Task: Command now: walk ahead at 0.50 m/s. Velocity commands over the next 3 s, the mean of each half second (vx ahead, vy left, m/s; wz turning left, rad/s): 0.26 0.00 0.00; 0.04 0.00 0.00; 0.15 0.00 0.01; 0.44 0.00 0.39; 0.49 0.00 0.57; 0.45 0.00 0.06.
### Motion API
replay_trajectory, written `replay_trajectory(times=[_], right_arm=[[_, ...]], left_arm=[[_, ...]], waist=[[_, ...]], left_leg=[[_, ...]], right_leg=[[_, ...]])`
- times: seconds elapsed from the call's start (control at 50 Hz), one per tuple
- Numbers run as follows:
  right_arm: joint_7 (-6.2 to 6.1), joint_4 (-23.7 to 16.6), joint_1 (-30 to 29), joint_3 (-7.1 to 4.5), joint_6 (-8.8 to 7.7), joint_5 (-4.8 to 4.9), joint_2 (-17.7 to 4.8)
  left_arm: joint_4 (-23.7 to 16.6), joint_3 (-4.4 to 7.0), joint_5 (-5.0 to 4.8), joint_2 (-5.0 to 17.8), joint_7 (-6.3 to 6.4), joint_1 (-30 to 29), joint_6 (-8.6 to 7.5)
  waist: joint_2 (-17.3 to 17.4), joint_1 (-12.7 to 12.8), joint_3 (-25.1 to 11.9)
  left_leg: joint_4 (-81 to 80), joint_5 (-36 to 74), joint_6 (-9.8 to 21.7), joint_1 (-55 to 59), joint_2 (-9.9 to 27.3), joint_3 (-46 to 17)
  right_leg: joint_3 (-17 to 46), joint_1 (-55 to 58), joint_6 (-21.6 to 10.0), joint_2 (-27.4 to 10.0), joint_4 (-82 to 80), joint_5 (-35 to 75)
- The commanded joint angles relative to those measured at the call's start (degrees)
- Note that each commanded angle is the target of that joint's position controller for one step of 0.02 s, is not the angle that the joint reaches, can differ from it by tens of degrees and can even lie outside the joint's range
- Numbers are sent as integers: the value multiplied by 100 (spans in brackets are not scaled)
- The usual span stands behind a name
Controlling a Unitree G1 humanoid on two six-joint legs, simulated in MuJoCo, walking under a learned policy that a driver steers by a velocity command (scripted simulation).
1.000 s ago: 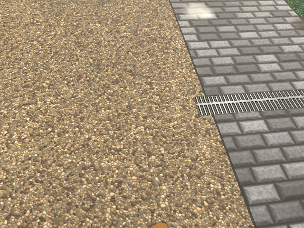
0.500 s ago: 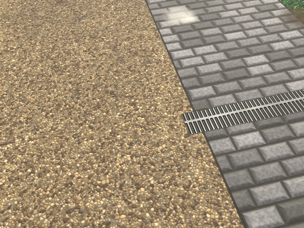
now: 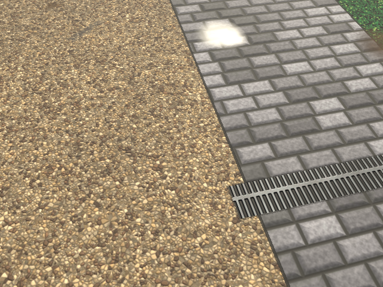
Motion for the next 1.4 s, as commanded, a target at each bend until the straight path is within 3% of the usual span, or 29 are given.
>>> replay_trajectory(times=[0.02,0.06,0.12,0.18,0.24,0.26,0.28,0.3,0.32,0.34,0.36,0.38,0.42,0.48,0.54,0.58,0.6,0.62,0.66,0.74,0.96,1.18,1.22,1.26,1.3,1.32,1.34,1.36,1.4], right_arm=[[-46,-293,-255,-187,-165,14,-781],[-94,-200,-118,-206,-144,31,-854],[-159,-57,59,-202,-65,40,-923],[-188,156,387,-205,40,75,-995],[-230,244,268,-224,147,110,-1040],[-246,246,127,-220,178,123,-1020],[-250,259,240,-175,184,78,-876],[-236,186,692,-55,136,-86,-557],[-201,376,1430,110,136,-50,-147],[-181,480,1296,-1,195,72,-629],[-202,361,803,-76,279,162,-838],[-262,308,454,-85,378,146,-785],[-365,276,306,-95,577,70,-659],[-445,461,496,-44,640,13,-427],[-406,586,485,-42,646,-31,-381],[-386,522,291,-45,646,-159,-467],[-410,424,150,-74,637,-141,-710],[-413,522,-32,-145,613,-60,-927],[-397,551,-247,-43,480,-85,-502],[-375,723,-122,-29,317,-15,-484],[-389,1077,-81,6,392,17,-442],[-403,1354,-78,37,429,5,-358],[-419,1474,93,22,454,45,-356],[-448,1396,36,-31,450,87,-514],[-450,1393,290,-76,344,143,-630],[-434,1449,505,-125,276,179,-757],[-421,1481,572,-177,220,203,-888],[-402,1467,514,-185,167,208,-872],[-346,1317,113,-152,112,216,-722]], left_arm=[[-284,92,63,323,43,232,33],[-377,65,85,274,27,-187,2],[-478,-11,116,92,-46,-774,-97],[-566,6,86,145,-132,-1071,-143],[-560,92,134,384,-189,-933,-156],[-432,135,168,456,-180,-573,-163],[-281,217,219,692,-142,-133,-183],[-279,283,323,1128,-100,228,-180],[-246,194,304,880,-82,313,-88],[-201,115,166,546,-117,429,0],[-205,87,103,494,-128,79,45],[-239,41,117,397,-121,-325,69],[-248,23,207,361,-98,-937,102],[-138,33,272,340,-46,-1134,129],[21,22,159,345,-3,-1182,176],[205,-55,149,147,-4,-968,198],[255,-57,190,154,-10,-881,211],[260,-31,174,154,19,-769,240],[350,-21,183,185,75,-810,258],[613,-14,163,157,94,-674,268],[1159,13,87,218,135,-722,368],[1547,18,80,247,193,-793,433],[1672,19,47,202,196,-679,453],[1656,52,20,262,195,-729,422],[1567,36,7,169,156,-897,262],[1526,18,-7,53,112,-971,157],[1487,6,-36,-35,58,-1011,65],[1458,-5,-62,-72,6,-1009,-15],[1616,17,-117,-68,-61,-511,-120]], waist=[[633,216,-134],[535,100,-32],[466,-103,66],[561,-236,-110],[692,-28,-295],[655,205,-440],[424,342,-751],[-404,217,-1547],[-1371,108,-2306],[-899,300,-2452],[-541,288,-1787],[-250,214,-1317],[-446,-63,-829],[-618,-152,-868],[-459,-209,-876],[-242,-169,-556],[59,-23,-253],[788,207,3],[892,202,33],[588,139,-198],[233,79,-353],[278,106,-205],[349,103,-212],[502,88,267],[696,-35,640],[980,-94,698],[1273,-87,774],[1317,-32,874],[1138,331,793]], left_leg=[[-1530,473,1097,157,1577,-1438],[-1588,657,1011,276,1473,-1148],[-1337,1980,764,208,1180,-506],[-957,2300,655,689,1311,-517],[-307,2361,445,1168,1484,-738],[123,2535,321,1167,1380,-692],[857,2491,117,1045,1036,-550],[2147,854,-194,79,618,-370],[3702,-2752,-570,-1110,109,-405],[4190,-3267,-635,-1266,238,-879],[4375,-3021,-674,-1581,412,-812],[4230,-2721,-716,-1649,572,-727],[3390,-2195,-786,-1008,809,-700],[2271,-1611,-785,-37,671,-451],[1131,-333,-626,704,578,-283],[524,-10,-414,936,732,-479],[193,-396,-266,589,1026,-768],[84,-1585,-139,-284,920,-758],[-206,-1738,-285,-750,862,-750],[63,-470,-421,-210,774,-626],[194,589,-376,240,650,-455],[32,350,-391,260,578,-364],[-36,-1168,-282,197,482,-305],[-173,-2906,-11,-159,634,-612],[-485,-3592,276,-141,1057,-1260],[-762,-3782,491,67,1443,-1812],[-1033,-3837,731,198,1879,-2394],[-1085,-3559,851,98,2109,-2668],[-713,-2732,635,-157,1856,-2132]], right_leg=[[178,-450,147,-344,-477,644],[144,-596,203,-346,-1216,1354],[-138,-34,227,-37,-2513,2252],[-131,257,163,183,-3063,2593],[-14,557,-74,289,-3479,2119],[-91,1041,-176,375,-3747,2258],[-101,1837,-315,310,-3942,3258],[784,3477,-789,-696,-3340,5690],[2135,4659,-1758,-1780,-3372,6217],[2393,4342,-1789,-1657,-3667,4946],[2084,3741,-1578,-1431,-3950,3846],[1817,3101,-1396,-1228,-4192,3052],[1363,1823,-1149,-905,-4662,1872],[822,1220,-1108,-605,-4829,1543],[659,971,-958,-489,-4832,226],[572,644,-481,-216,-4841,-1098],[411,683,-236,28,-4655,-1317],[38,1153,-65,347,-4467,-831],[-32,1842,-54,366,-4058,-25],[-55,1967,-170,342,-3899,949],[-87,2304,-135,314,-3747,2011],[-90,2339,-102,310,-3834,1787],[-293,2243,-127,516,-3736,165],[-342,1576,-207,616,-3561,-1530],[-350,949,-241,611,-3203,-1619],[-509,676,-199,659,-2760,-1200],[-591,473,-213,636,-2321,-760],[-458,470,-296,486,-2195,-625],[-519,1243,-454,494,-2998,-610]])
